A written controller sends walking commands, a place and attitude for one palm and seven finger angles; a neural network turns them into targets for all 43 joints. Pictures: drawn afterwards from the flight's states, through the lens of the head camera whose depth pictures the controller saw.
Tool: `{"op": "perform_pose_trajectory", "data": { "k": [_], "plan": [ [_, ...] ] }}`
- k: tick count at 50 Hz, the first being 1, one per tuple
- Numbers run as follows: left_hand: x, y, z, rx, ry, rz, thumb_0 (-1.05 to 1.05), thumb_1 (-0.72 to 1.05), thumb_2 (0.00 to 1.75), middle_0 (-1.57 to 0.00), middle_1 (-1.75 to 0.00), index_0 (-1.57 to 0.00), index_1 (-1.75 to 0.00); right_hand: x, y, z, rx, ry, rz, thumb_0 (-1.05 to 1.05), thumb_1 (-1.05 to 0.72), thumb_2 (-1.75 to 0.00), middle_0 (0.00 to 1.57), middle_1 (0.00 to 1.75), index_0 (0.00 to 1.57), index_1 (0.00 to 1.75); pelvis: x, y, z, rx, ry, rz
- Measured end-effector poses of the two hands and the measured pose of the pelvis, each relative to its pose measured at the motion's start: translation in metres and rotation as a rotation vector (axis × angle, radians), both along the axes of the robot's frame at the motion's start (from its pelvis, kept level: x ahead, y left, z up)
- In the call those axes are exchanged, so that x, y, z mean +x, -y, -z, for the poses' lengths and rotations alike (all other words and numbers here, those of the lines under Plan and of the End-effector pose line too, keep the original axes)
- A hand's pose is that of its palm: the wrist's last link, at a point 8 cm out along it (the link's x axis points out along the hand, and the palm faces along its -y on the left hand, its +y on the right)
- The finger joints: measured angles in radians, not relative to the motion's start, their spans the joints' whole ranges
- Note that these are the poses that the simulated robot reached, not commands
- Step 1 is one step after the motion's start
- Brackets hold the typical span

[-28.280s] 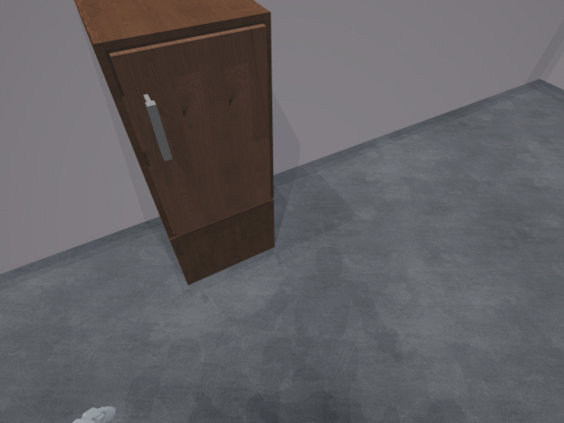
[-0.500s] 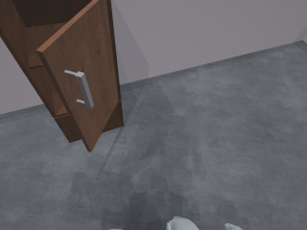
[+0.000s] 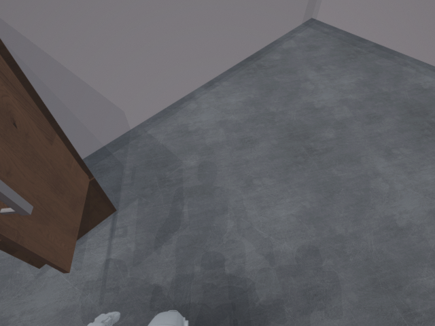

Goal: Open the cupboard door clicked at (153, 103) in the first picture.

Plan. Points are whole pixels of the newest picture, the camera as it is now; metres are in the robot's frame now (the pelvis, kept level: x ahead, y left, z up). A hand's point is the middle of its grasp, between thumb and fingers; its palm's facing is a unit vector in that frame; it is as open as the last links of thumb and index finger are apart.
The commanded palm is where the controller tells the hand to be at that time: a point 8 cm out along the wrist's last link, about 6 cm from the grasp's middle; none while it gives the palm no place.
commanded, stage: walk to a spot facing it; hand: left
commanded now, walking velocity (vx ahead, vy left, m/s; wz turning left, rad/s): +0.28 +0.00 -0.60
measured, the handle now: out of the picture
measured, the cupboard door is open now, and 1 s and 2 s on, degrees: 50 50 50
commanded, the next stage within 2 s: turn to face it in 1.62 s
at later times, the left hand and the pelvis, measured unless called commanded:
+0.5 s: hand (189, 243) +0.31 +0.09 -0.17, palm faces -0.39 -0.91 -0.17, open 7.4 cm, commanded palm none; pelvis +0.13 -0.04 -0.01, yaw -20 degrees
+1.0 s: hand (219, 219) +0.38 +0.02 -0.17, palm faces -0.35 -0.92 -0.17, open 7.3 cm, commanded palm none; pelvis +0.34 -0.16 +0.00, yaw -27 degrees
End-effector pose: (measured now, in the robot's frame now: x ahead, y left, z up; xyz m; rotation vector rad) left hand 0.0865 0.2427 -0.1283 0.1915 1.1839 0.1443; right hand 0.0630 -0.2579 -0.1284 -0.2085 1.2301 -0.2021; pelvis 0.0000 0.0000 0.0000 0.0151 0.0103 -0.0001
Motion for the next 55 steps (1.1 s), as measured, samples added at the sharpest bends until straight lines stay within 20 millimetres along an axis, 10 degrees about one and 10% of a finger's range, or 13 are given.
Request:
{"op": "perform_pose_trajectory", "data": {
  "k": [6, 15, 28, 41, 51, 55],
  "plan": [
    [0.012, -0.011, 0.020, -0.052, -0.037, 0.030, 0.00, 0.90, 0.90, -0.20, -0.30, -0.20, -0.30, 0.013, -0.022, -0.003, -0.019, 0.096, 0.024, 0.00, -0.91, -0.90, 0.20, 0.30, 0.20, 0.30, 0.020, -0.019, 0.010, -0.032, -0.006, 0.069],
    [0.093, 0.000, 0.005, -0.063, -0.036, 0.171, 0.01, 0.91, 0.90, -0.19, -0.30, -0.19, -0.30, -0.046, -0.040, -0.012, 0.018, -0.080, 0.189, 0.00, -0.90, -0.90, 0.20, 0.30, 0.20, 0.30, 0.064, -0.010, -0.007, -0.031, -0.015, 0.203],
    [0.277, 0.142, 0.018, -0.053, 0.101, 0.448, 0.00, 0.91, 0.90, -0.19, -0.30, -0.19, -0.30, -0.091, -0.016, 0.027, 0.166, -0.374, 0.475, 0.00, -0.90, -0.90, 0.20, 0.30, 0.20, 0.30, 0.152, 0.072, 0.028, -0.002, -0.006, 0.369],
    [0.299, 0.172, -0.004, 0.008, -0.061, 0.406, -0.01, 0.94, 0.90, -0.20, -0.30, -0.20, -0.30, 0.148, 0.119, -0.002, 0.056, 0.080, 0.428, 0.00, -0.91, -0.90, 0.19, 0.30, 0.20, 0.30, 0.245, 0.132, -0.007, -0.006, -0.015, 0.446],
    [0.314, 0.178, 0.020, -0.013, -0.273, 0.317, 0.00, 0.91, 0.90, -0.20, -0.30, -0.20, -0.30, 0.313, 0.158, -0.004, 0.034, 0.191, 0.338, 0.00, -0.91, -0.90, 0.19, 0.30, 0.20, 0.30, 0.355, 0.159, 0.006, -0.017, -0.005, 0.471],
    [0.346, 0.184, 0.033, -0.019, -0.353, 0.338, 0.00, 0.91, 0.90, -0.20, -0.30, -0.20, -0.30, 0.347, 0.162, 0.000, 0.002, 0.222, 0.360, 0.00, -0.91, -0.90, 0.20, 0.30, 0.20, 0.30, 0.399, 0.165, 0.015, -0.022, 0.012, 0.507]
  ]
}}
